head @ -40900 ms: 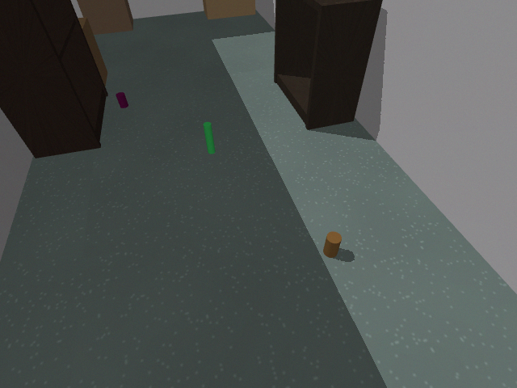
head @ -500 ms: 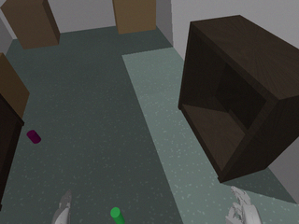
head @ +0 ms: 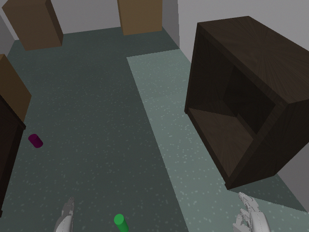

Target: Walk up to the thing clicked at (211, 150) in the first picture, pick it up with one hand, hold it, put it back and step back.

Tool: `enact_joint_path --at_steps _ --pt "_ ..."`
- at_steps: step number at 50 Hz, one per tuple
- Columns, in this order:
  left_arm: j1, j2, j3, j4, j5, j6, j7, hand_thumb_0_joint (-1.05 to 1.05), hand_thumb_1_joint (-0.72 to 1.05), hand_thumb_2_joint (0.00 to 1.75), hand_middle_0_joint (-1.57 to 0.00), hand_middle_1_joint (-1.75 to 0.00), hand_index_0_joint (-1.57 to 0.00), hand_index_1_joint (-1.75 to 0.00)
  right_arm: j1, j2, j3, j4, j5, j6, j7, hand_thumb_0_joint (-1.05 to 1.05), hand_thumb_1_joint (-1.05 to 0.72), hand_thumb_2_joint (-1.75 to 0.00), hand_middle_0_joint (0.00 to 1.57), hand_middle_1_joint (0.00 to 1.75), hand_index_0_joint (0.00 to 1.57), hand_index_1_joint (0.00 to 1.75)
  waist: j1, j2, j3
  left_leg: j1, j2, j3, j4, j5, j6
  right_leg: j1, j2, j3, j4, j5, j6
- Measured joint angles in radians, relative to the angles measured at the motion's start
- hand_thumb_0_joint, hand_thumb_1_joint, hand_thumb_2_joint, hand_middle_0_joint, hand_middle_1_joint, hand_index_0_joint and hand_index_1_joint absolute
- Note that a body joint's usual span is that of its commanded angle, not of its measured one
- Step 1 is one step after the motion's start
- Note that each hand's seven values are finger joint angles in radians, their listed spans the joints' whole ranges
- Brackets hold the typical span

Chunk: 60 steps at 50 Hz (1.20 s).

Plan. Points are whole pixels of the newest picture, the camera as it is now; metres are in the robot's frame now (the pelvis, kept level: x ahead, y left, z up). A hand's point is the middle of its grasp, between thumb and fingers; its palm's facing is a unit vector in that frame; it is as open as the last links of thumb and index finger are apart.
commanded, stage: home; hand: left
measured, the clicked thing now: (121, 224) +0.31 +0.19 -0.62
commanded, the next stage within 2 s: stand in 0.76 s
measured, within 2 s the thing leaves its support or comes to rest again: neither
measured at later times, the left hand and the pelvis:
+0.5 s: hand out of the picture +0.17 +0.18 -0.05, palm faces +0.12 -0.95 -0.28, open 17.7 cm; pelvis +0.00 +0.00 +0.00, yaw +0 degrees
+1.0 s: hand (88, 230) +0.17 +0.19 -0.05, palm faces +0.12 -0.95 -0.28, open 16.9 cm; pelvis +0.01 +0.00 +0.00, yaw +0 degrees
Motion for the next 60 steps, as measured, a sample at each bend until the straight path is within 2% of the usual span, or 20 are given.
enact_joint_path --at_steps 46,50,54,57,58,60 --pt "0.004 0.002 0.001 -0.013 -0.001 -0.002 -0.002 -0.01 -0.58 0.04 -0.06 -0.05 -0.05 -0.06 -0.003 0.003 0.001 0.011 -0.003 -0.015 -0.001 0.02 -0.90 -0.90 0.21 0.31 0.20 0.30 0.007 -0.001 0.002 -0.001 -0.001 0.002 -0.002 -0.008 0.003 0.000 -0.001 0.002 -0.004 -0.007 0.003" --pt "0.003 0.001 0.003 -0.008 0.001 0.000 -0.001 -0.01 -0.48 0.14 -0.11 -0.13 -0.11 -0.14 -0.003 0.004 0.001 0.013 -0.003 -0.013 -0.002 0.02 -0.90 -0.90 0.21 0.31 0.20 0.30 0.005 0.001 -0.003 -0.001 -0.002 0.001 -0.001 -0.011 0.004 0.000 -0.002 0.001 -0.004 -0.009 0.004" --pt "0.004 0.001 0.000 -0.009 0.001 0.002 -0.001 -0.01 -0.28 0.33 -0.15 -0.21 -0.15 -0.21 -0.001 0.005 0.001 0.014 -0.003 -0.011 -0.003 0.02 -0.90 -0.90 0.21 0.31 0.20 0.30 0.006 -0.001 -0.006 0.002 -0.002 0.002 -0.001 -0.013 0.005 0.003 -0.002 0.002 -0.004 -0.011 0.005" --pt "-0.103 0.036 -0.011 0.191 0.059 -0.112 -0.048 -0.01 -0.09 0.51 -0.18 -0.24 -0.17 -0.25 -0.057 -0.018 -0.003 0.112 -0.079 0.030 0.051 0.01 -0.90 -0.90 0.21 0.31 0.20 0.30 0.027 -0.025 0.058 0.072 -0.013 0.018 -0.036 0.004 0.011 0.061 -0.012 0.017 -0.016 -0.005 0.000" --pt "-0.140 0.051 -0.010 0.268 0.069 -0.137 -0.064 -0.01 -0.02 0.57 -0.18 -0.25 -0.18 -0.26 -0.076 -0.029 -0.001 0.150 -0.091 0.053 0.073 0.01 -0.90 -0.90 0.21 0.31 0.20 0.30 0.033 -0.035 0.071 0.091 -0.017 0.023 -0.051 0.012 0.013 0.074 -0.017 0.022 -0.022 -0.001 -0.001" --pt "-0.192 0.076 -0.003 0.395 0.070 -0.173 -0.088 0.00 0.12 0.66 -0.19 -0.27 -0.19 -0.27 -0.099 -0.046 -0.007 0.207 -0.090 0.087 0.108 0.01 -0.90 -0.90 0.21 0.31 0.20 0.30 0.037 -0.050 0.092 0.124 -0.026 0.029 -0.081 0.028 0.015 0.100 -0.025 0.028 -0.037 0.007 0.000"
